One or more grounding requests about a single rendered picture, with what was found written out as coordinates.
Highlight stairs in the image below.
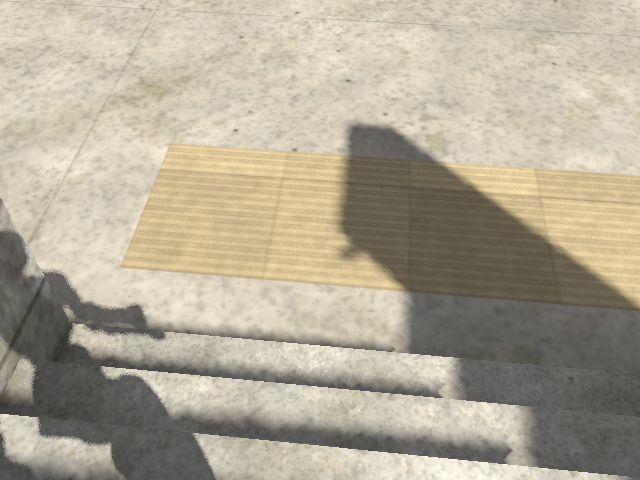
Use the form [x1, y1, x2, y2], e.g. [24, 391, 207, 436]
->
[0, 323, 640, 480]

